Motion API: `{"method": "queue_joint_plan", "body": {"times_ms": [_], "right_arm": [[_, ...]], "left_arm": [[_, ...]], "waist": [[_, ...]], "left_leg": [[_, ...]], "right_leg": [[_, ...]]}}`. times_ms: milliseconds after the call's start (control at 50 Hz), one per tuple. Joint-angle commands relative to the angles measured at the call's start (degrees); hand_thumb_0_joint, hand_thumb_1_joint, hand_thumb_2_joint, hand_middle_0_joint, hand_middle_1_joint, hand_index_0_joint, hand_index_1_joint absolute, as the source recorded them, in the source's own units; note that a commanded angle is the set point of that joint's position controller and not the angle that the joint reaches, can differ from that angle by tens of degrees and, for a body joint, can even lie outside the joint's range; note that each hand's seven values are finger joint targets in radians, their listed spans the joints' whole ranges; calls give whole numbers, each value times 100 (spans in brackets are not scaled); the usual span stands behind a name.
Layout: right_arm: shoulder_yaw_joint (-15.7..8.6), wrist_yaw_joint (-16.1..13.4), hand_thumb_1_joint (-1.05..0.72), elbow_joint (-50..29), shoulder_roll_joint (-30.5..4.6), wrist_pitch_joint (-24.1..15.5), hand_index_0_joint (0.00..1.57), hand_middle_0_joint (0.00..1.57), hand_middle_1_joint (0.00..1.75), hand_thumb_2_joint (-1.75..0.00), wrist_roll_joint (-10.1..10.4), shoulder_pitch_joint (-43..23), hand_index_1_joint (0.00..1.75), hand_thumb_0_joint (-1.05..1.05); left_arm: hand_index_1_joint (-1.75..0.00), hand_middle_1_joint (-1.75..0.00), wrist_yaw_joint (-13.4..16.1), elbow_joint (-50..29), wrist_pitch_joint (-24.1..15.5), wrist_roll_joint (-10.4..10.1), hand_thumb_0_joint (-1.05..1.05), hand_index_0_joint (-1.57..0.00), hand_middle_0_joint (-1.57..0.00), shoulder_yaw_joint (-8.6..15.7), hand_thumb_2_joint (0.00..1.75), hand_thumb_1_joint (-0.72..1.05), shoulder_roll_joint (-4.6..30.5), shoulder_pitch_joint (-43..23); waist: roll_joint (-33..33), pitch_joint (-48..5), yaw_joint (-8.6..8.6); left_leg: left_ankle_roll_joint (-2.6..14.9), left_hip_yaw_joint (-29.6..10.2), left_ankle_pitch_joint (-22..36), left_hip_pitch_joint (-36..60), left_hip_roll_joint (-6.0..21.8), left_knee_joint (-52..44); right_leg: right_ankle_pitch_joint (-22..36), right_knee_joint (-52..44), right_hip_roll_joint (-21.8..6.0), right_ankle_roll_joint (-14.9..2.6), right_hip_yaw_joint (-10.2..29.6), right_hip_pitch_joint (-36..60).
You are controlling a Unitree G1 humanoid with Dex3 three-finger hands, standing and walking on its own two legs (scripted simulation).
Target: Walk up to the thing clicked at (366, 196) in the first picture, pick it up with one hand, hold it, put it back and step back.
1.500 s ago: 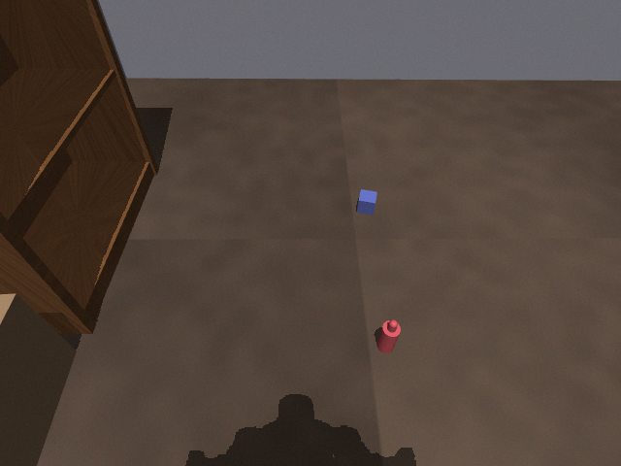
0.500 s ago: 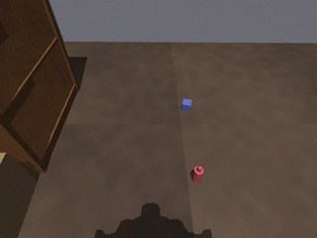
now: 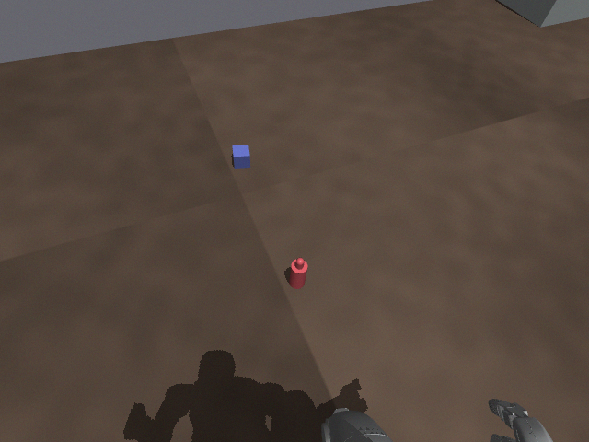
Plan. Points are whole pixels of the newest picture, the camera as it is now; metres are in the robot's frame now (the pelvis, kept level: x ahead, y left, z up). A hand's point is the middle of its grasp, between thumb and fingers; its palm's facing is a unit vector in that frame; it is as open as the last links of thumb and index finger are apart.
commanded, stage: walk up
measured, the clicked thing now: (241, 156) +1.32 +0.19 -0.74
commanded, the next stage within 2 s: none
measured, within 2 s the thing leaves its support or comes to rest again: neither
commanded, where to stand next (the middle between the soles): +0.08 -0.03 m, yaw -51 degrees
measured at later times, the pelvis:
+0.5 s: pelvis +0.02 -0.02 -0.01, yaw -24 degrees
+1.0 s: pelvis +0.03 -0.01 -0.02, yaw -38 degrees
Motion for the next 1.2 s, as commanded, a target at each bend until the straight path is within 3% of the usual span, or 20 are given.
{"method": "queue_joint_plan", "body": {"times_ms": [0,180,260,300,320,400,560,640,680,720,780,840,920,1000,1020,1040,1060,1080,1140,1180], "right_arm": [[-313,-93,-90,-688,-1263,-214,20,20,30,-90,74,123,30,0],[-424,-1,-90,-1244,-1441,-179,20,20,30,-90,162,733,30,0],[-355,6,-90,-1413,-1403,-172,20,20,30,-90,269,521,30,0],[-157,43,-90,-1590,-918,-155,20,20,30,-90,270,377,30,0],[-213,-27,-90,-1548,-1273,-153,20,20,30,-90,185,350,30,0],[-191,40,-90,-1030,-1203,-143,20,20,30,-90,270,751,30,0],[-184,-266,-90,-1006,-1060,-239,20,20,30,-90,179,746,30,0],[-237,-389,-90,-788,-1047,-370,20,20,30,-90,70,1431,30,0],[-394,-433,-90,-959,-1758,-428,20,20,30,-90,-6,1229,30,0],[-475,-368,-90,-1105,-2027,-433,20,20,30,-90,139,684,30,0],[-248,-382,-90,-1137,-1479,-464,20,20,30,-90,75,751,30,0],[-250,-302,-90,-1079,-1599,-453,20,20,30,-90,46,889,30,0],[-284,-174,-90,-1318,-1750,-367,20,20,30,-90,-25,823,30,0],[-234,-110,-90,-1398,-1607,-166,20,20,30,-90,53,476,30,0],[-150,-110,-90,-1373,-1330,-123,20,20,30,-90,88,564,30,0],[-13,-99,-90,-1463,-905,-98,20,20,30,-90,154,631,30,0],[23,-148,-90,-1517,-916,-44,20,20,30,-90,170,428,30,0],[-109,-222,-90,-1431,-1343,-45,20,20,30,-90,136,229,30,0],[-125,-180,-90,-955,-1337,-93,20,20,30,-90,240,538,30,0],[-95,-177,-90,-832,-1289,-64,20,20,30,-90,194,627,30,0]], "left_arm": [[-30,-30,-163,-701,-96,-92,0,-20,-20,171,90,90,753,139],[-30,-30,-163,-961,-156,-61,0,-20,-20,205,90,90,846,-190],[-30,-30,-93,-820,-271,-30,0,-20,-20,353,90,90,1015,694],[-30,-30,28,-881,-421,-4,0,-20,-20,532,90,90,1721,982],[-30,-30,45,-969,-381,-75,0,-20,-20,542,90,90,1692,873],[-30,-30,161,-1051,-315,-189,0,-20,-20,378,90,90,1185,-70],[-30,-30,-6,-1387,-170,51,0,-20,-20,437,90,90,1222,160],[-30,-30,31,-1613,-70,-121,0,-20,-20,334,90,90,967,-112],[-30,-30,68,-1529,-48,-169,0,-20,-20,192,90,90,493,426],[-30,-30,157,-1254,-16,-68,0,-20,-20,297,90,90,1106,649],[-30,-30,29,-1112,-77,-131,0,-20,-20,466,90,90,1146,278],[-30,-30,-104,-1067,-80,-211,0,-20,-20,396,90,90,966,389],[-30,-30,-82,-949,-199,-188,0,-20,-20,346,90,90,936,415],[-30,-30,64,-468,-371,-112,0,-20,-20,399,90,90,996,1130],[-30,-30,114,-400,-428,-66,0,-20,-20,470,90,90,1147,1195],[-30,-30,148,-527,-489,-1,0,-20,-20,587,90,90,1609,1019],[-30,-30,190,-772,-532,40,0,-20,-20,568,90,90,1864,601],[-30,-30,202,-785,-503,13,0,-20,-20,560,90,90,2033,516],[-30,-30,240,-719,-549,-75,0,-20,-20,414,90,90,1455,200],[-30,-30,267,-647,-569,-81,0,-20,-20,399,90,90,1442,311]], "waist": [[983,-376,-221],[639,-618,-399],[212,-1060,236],[-1720,-1030,544],[-1322,-1040,552],[-727,-531,-54],[-1082,-596,189],[-532,-891,-254],[1289,-1026,-49],[1279,-930,-2],[944,-505,-24],[1264,-673,-133],[1524,-882,-212],[1071,-1011,204],[370,-954,274],[-1147,-647,211],[-1223,-382,118],[-1135,-278,235],[-850,-319,-50],[-1025,-489,4]], "left_leg": [[-65,-528,2112,902,1053,-918],[203,-250,1966,298,1959,-426],[-150,406,2297,-614,1522,1484],[-638,317,-1857,-3378,-252,3894],[-616,-477,-2288,-2917,172,4027],[-511,-438,-878,-2343,312,3473],[-370,-292,-443,-1141,-18,1885],[-194,-423,856,395,-93,69],[445,-2959,1309,973,2249,-669],[1609,-3462,1362,250,3070,-730],[835,-1467,2343,-254,1755,-312],[629,-891,1629,239,1301,-172],[933,-806,821,108,1620,-68],[664,-362,997,-820,1502,1260],[385,-143,501,-1231,1222,2110],[-16,150,-696,-2269,635,3268],[-278,-271,-1738,-2785,276,3476],[-302,-630,-2024,-2286,506,3677],[-255,-655,-1301,-2261,547,3429],[-306,-556,-1051,-2063,460,3327]], "right_leg": [[630,-384,-255,-66,-182,-472],[204,-1634,-321,-203,-602,708],[304,-2996,-203,-720,-274,2406],[1604,-3768,-2111,-1893,3459,3764],[2128,-3589,-2461,-2284,3816,3093],[2035,-3656,-987,-1129,1403,2181],[3383,-2743,-652,-1248,1442,1042],[2792,-1698,-448,-828,1618,339],[-830,174,753,-169,659,-724],[-1002,1511,79,-57,547,-444],[-461,1471,15,-114,607,-307],[-135,457,7,-44,286,-329],[-391,-743,-210,50,-282,214],[603,-2551,56,-128,-650,1647],[745,-2899,21,-182,-239,1909],[994,-3379,-1101,-590,1923,1891],[1198,-3645,-2022,-1314,3350,1353],[1644,-3524,-2294,-1804,3639,718],[2554,-2811,-1320,-1266,2012,1270],[2466,-2728,-1142,-1208,1890,1197]]}}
